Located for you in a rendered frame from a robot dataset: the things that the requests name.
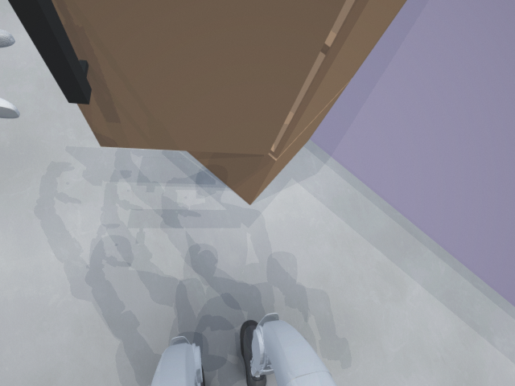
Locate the handle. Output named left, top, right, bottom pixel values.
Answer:
left=8, top=0, right=92, bottom=105

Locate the left robot hand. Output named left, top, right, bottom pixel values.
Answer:
left=0, top=29, right=20, bottom=118

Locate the right robot thigh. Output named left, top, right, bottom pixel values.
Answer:
left=253, top=320, right=337, bottom=386

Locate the right robot shin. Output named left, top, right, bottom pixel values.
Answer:
left=250, top=313, right=279, bottom=376

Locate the cupboard door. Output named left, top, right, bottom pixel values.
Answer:
left=51, top=0, right=346, bottom=155

